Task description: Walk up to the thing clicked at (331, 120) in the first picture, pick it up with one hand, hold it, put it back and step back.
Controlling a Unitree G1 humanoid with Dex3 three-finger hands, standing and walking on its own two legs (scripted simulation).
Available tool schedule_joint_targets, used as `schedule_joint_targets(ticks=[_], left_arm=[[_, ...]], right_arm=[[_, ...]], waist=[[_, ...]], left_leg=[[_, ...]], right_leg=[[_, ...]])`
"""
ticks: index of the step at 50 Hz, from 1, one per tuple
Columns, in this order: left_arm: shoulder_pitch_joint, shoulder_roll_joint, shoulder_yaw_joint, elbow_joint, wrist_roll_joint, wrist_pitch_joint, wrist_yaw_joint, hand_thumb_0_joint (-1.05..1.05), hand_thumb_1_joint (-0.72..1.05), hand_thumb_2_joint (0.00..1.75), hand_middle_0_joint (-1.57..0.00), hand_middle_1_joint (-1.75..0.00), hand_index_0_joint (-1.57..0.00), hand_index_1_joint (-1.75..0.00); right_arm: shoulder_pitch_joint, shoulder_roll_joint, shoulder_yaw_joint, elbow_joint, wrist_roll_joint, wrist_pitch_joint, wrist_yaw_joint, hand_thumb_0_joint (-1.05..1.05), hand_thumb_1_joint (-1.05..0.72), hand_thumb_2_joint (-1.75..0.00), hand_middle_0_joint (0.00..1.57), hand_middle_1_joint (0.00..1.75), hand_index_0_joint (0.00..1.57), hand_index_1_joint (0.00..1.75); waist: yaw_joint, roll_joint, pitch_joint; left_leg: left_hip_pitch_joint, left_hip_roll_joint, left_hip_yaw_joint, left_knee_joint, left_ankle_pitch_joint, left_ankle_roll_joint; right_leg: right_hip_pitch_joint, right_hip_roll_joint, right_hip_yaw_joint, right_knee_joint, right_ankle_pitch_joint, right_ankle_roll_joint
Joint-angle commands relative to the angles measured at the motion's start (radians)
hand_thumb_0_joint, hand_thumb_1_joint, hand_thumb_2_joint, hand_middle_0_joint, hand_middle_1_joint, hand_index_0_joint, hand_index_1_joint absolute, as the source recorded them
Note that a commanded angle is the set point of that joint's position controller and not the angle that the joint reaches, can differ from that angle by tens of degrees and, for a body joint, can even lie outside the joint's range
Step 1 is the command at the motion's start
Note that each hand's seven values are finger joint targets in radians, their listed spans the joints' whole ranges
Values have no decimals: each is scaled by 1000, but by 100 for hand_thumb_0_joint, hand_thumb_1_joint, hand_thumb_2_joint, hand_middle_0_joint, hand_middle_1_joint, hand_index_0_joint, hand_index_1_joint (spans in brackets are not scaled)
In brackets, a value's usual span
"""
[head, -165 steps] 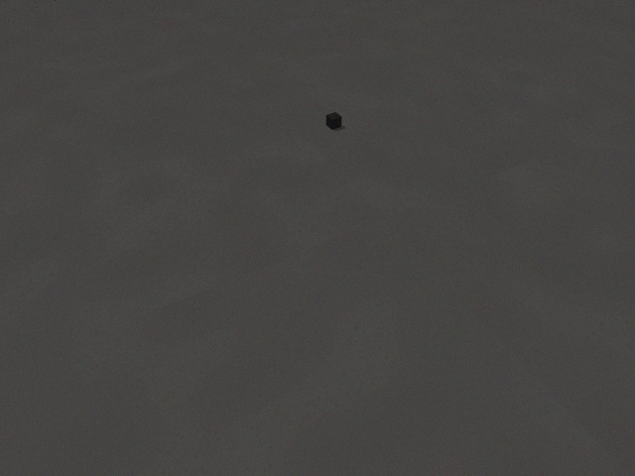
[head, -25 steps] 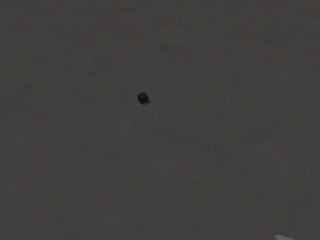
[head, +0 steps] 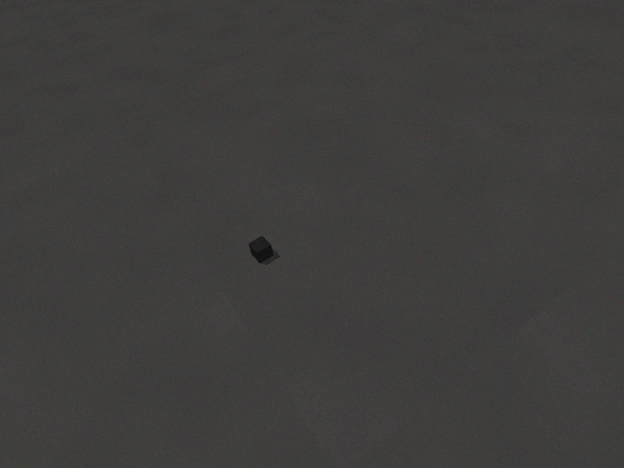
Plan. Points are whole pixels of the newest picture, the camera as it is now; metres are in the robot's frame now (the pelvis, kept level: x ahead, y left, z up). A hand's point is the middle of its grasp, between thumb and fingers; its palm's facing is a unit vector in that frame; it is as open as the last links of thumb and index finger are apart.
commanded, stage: walk up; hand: left
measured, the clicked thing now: (261, 249) +1.08 +0.31 -0.72
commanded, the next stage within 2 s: none
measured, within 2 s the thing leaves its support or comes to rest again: neither
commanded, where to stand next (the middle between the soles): +0.66 +0.09 m, yaw -2 degrees
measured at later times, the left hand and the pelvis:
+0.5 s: hand (115, 412) +0.26 +0.34 -0.14, palm faces -0.04 -0.93 -0.36, open 7.4 cm; pelvis +0.21 +0.06 +0.01, yaw +0 degrees
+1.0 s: hand (145, 309) +0.42 +0.34 -0.11, palm faces -0.01 -0.91 -0.41, open 7.4 cm; pelvis +0.37 +0.06 +0.01, yaw -1 degrees
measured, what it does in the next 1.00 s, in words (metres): walks ahead: left foot, then right foot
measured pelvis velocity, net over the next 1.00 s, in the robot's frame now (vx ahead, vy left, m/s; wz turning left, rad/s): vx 0.37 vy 0.06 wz -0.01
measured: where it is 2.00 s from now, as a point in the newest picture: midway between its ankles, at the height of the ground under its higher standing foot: (312, 354)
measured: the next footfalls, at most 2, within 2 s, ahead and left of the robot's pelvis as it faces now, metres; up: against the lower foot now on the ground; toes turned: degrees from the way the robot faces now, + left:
left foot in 0.32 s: +0.27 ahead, +0.18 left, +0.00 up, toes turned +5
right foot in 0.72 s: +0.44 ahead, -0.07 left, +0.00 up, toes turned -6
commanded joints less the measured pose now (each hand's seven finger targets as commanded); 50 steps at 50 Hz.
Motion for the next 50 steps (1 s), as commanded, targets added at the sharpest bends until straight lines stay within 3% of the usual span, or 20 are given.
schedule_joint_targets(ticks=[1, 6, 11, 13, 15, 16, 17, 18, 20, 23, 26, 30, 34, 35, 36, 37, 38, 41, 43, 50], left_arm=[[57, 298, 79, -49, -6, -24, 26, 0, 90, 90, -20, -30, -20, -30], [83, 316, 89, -59, 1, -29, 23, 0, 90, 90, -20, -30, -20, -30], [64, 339, 92, -62, 2, -26, 20, 0, 90, 90, -20, -30, -20, -30], [34, 347, 89, -65, 5, -20, 20, 0, 90, 90, -20, -30, -20, -30], [69, 297, 66, -51, 4, -12, 22, 0, 90, 90, -20, -30, -20, -30], [111, 233, 46, -57, 2, -9, 22, 0, 90, 90, -20, -30, -20, -30], [117, 186, 33, -71, -17, -7, 23, 0, 90, 90, -20, -30, -20, -30], [67, 271, 46, -51, -4, -2, 41, 0, 90, 90, -20, -30, -20, -30], [95, 267, 39, -19, -21, 0, 37, 0, 90, 90, -20, -30, -20, -30], [137, 249, 42, 7, -18, 10, 19, 0, 90, 90, -20, -30, -20, -30], [64, 225, 41, -26, -7, 17, 5, 0, 90, 90, -20, -30, -20, -30], [7, 196, 46, -44, 0, 10, -3, 0, 90, 90, -20, -30, -20, -30], [81, 214, 66, -11, 2, 4, 2, 0, 90, 90, -20, -30, -20, -30], [155, 254, 85, 6, 4, -3, 11, 0, 90, 90, -20, -30, -20, -30], [248, 336, 114, 10, 12, -12, 24, 0, 90, 90, -20, -30, -20, -30], [253, 404, 119, -12, 2, -14, 28, 0, 90, 90, -20, -30, -20, -30], [201, 386, 108, -24, -9, -11, 30, 0, 90, 90, -20, -30, -20, -30], [95, 305, 85, -53, -11, -12, 35, 0, 90, 90, -20, -30, -20, -30], [59, 292, 80, -65, -4, -14, 30, 0, 90, 90, -20, -30, -20, -30], [64, 325, 91, -87, 9, -10, 19, 0, 90, 90, -20, -30, -20, -30]], right_arm=[[47, -175, -51, -63, -6, -29, 12, 0, -90, -90, 20, 30, 20, 30], [-53, -163, -62, -90, -26, -22, 40, 0, -90, -90, 20, 30, 20, 30], [-106, -157, -69, -102, -22, -37, 52, 0, -90, -90, 20, 30, 20, 30], [-54, -161, -73, -90, -21, -44, 48, 0, -90, -90, 20, 30, 20, 30], [41, -183, -86, -56, -24, -56, 33, 0, -90, -90, 20, 30, 20, 30], [162, -252, -108, -29, -36, -64, 17, 0, -90, -90, 20, 30, 20, 30], [179, -341, -124, -63, -30, -72, 7, 0, -90, -90, 20, 30, 20, 30], [163, -348, -130, -63, -2, -68, 6, 0, -90, -90, 20, 30, 20, 30], [69, -263, -91, -96, 3, -69, -7, 0, -90, -90, 20, 30, 20, 30], [18, -223, -71, -107, 5, -77, -12, 0, -90, -90, 20, 30, 20, 30], [38, -234, -73, -124, -3, -79, -13, 0, -90, -90, 20, 30, 20, 30], [30, -230, -71, -143, -3, -72, -10, 0, -90, -90, 20, 30, 20, 30], [-2, -209, -60, -173, 4, -55, -11, 0, -90, -90, 20, 30, 20, 30], [23, -165, -43, -178, 4, -54, -10, 0, -90, -90, 20, 30, 20, 30], [53, -117, -24, -195, 3, -58, -9, 0, -90, -90, 20, 30, 20, 30], [58, -148, -29, -191, 4, -50, -12, 0, -90, -90, 20, 30, 20, 30], [6, -212, -50, -167, -10, -35, -21, 0, -90, -90, 20, 30, 20, 30], [44, -189, -46, -117, 0, -29, -12, 0, -90, -90, 20, 30, 20, 30], [100, -176, -50, -89, -9, -24, 3, 0, -90, -90, 20, 30, 20, 30], [8, -160, -65, -105, -25, -29, 33, 0, -90, -90, 20, 30, 20, 30]], waist=[[-1, -220, -43], [27, -209, -9], [26, -181, -22], [-17, -166, -41], [-67, -65, -82], [-112, 130, -161], [-108, 272, -121], [-111, 135, -108], [-46, 15, -49], [-14, 92, -47], [-33, 99, -22], [-32, 80, -51], [26, -9, -87], [68, -117, -135], [106, -308, -194], [106, -318, -191], [92, -186, -129], [31, -177, -23], [1, -228, -23], [13, -249, -26]], left_leg=[[-190, 67, -41, -77, 124, -21], [-184, 82, 10, -337, 176, -54], [-53, 76, 43, -494, 254, -35], [71, 60, 65, -548, 245, -19], [244, -4, 100, -625, 170, 2], [403, 115, -116, -719, 8, 59], [499, 355, -579, -878, -52, 166], [427, 411, -623, -866, 12, 247], [297, 300, -337, -819, 252, 186], [219, 234, -136, -818, 408, 167], [227, 250, -106, -838, 439, 206], [204, 220, -38, -776, 560, 179], [60, 162, 15, -610, 345, 120], [-3, 117, 41, -438, 320, 89], [-160, 24, 107, -154, 163, 43], [-321, -62, 68, -19, -114, 15], [-314, 10, -27, 56, -126, 7], [-277, 68, -58, -26, 22, 2], [-187, 65, -15, -129, 77, -16], [-54, 59, 46, -418, 180, -45]], right_leg=[[140, -212, 285, -414, -122, -157], [110, -211, 206, -449, -252, -175], [89, -221, 175, -399, -283, -158], [59, -231, 173, -317, -198, -144], [38, -149, 69, -58, 70, -102], [-68, -74, 14, 286, 127, -51], [-362, 91, 9, 478, -247, -1], [-367, 21, 122, 553, -302, -16], [-295, -20, 196, 519, -189, -12], [-196, -55, 135, 374, -112, 9], [-207, -64, 85, 224, -101, 31], [-77, -34, 27, 40, 35, 14], [216, 34, -9, -97, 98, -4], [366, 24, 42, -143, 28, -31], [496, -180, 342, -237, -129, -93], [528, -398, 743, -380, -282, -219], [393, -421, 766, -376, -340, -268], [223, -271, 447, -388, -233, -187], [127, -211, 305, -392, -180, -171], [10, -204, 237, -388, -360, -163]])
